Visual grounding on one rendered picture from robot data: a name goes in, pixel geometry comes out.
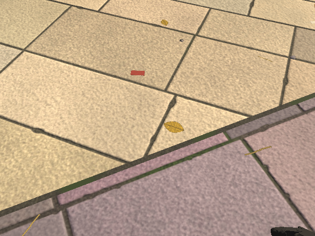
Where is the right robot hand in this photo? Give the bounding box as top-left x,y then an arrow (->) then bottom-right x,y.
271,226 -> 315,236

